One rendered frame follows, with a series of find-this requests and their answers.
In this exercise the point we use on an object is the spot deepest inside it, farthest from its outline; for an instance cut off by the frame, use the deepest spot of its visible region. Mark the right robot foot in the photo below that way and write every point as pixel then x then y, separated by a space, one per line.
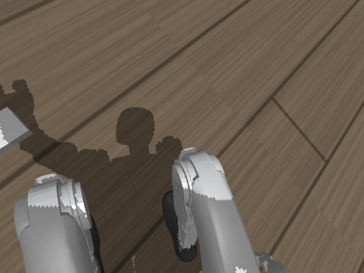
pixel 185 255

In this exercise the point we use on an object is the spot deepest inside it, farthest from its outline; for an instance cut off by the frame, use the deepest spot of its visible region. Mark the left robot foot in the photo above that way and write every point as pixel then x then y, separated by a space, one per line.
pixel 96 244

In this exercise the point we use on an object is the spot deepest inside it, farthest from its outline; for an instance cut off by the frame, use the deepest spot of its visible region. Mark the small box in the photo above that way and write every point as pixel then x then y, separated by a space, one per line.
pixel 12 130

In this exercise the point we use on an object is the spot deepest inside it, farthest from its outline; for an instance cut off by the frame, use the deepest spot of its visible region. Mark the right robot hand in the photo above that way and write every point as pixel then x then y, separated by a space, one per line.
pixel 267 263

